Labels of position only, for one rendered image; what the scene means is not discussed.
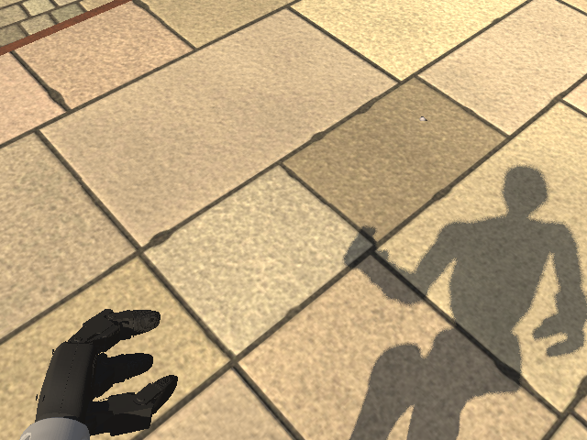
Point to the robot left forearm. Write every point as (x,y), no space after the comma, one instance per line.
(56,428)

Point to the robot left hand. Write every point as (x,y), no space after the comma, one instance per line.
(77,374)

